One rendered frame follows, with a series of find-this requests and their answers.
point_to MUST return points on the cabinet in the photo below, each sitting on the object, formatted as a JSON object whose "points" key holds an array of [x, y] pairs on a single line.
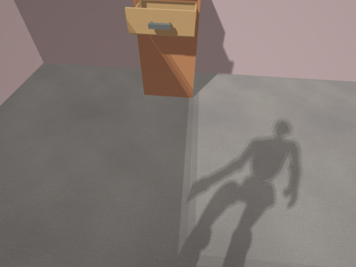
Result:
{"points": [[167, 62]]}

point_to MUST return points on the handle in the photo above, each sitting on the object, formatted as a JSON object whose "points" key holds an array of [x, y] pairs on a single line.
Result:
{"points": [[165, 26]]}

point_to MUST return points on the drawer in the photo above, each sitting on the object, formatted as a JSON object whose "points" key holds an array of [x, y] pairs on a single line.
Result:
{"points": [[182, 16]]}

